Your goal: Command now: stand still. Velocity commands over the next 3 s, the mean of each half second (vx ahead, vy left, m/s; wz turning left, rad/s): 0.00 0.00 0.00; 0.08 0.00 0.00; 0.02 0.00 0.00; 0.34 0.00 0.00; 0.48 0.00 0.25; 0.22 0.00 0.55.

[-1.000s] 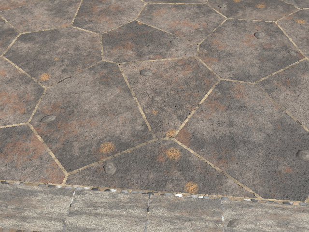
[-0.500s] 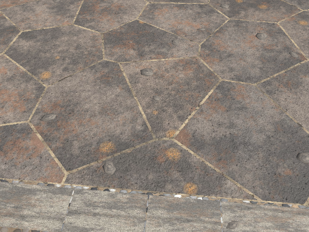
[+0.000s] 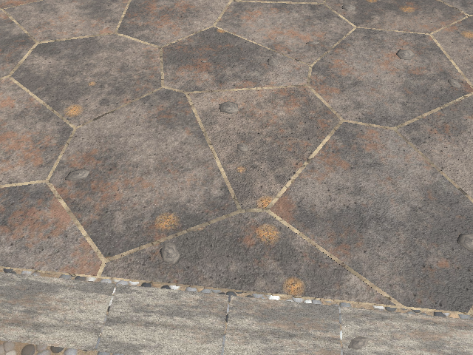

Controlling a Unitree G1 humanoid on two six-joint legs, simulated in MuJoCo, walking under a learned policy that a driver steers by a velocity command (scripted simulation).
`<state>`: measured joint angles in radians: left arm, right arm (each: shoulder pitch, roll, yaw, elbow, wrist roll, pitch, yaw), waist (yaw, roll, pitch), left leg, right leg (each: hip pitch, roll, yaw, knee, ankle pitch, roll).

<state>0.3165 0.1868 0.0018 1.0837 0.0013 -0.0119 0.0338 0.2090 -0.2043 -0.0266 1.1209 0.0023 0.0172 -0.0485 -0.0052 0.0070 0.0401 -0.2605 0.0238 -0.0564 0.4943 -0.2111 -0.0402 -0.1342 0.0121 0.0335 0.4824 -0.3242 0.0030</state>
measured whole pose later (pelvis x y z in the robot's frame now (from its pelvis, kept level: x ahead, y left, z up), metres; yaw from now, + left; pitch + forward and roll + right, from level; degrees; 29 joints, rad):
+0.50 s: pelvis +0.00 +0.00 +0.00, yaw +0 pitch -1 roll +0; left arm 0.36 0.17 0.00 1.09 0.00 -0.01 0.04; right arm 0.24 -0.19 -0.02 1.12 0.00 0.01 -0.05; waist 0.00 0.01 0.04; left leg -0.27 0.02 -0.06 0.51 -0.22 -0.03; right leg -0.14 0.00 0.03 0.49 -0.33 0.01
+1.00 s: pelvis +0.05 +0.03 +0.00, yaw +0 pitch +0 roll +0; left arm 0.33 0.18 0.00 1.07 -0.01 0.00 0.05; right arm 0.22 -0.18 -0.02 1.09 0.02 -0.02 -0.02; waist -0.01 -0.02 0.03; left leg -0.24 -0.02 0.00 0.54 -0.31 0.02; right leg -0.09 -0.04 0.06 0.48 -0.40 0.05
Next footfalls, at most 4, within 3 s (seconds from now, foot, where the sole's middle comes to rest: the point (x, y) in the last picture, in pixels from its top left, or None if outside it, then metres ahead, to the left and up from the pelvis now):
2.16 right None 0.44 -0.12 -0.77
2.72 left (200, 292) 0.70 0.14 -0.77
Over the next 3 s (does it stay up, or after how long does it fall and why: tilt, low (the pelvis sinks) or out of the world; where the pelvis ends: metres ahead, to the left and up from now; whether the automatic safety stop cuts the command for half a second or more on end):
stays up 0.61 0.04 0.00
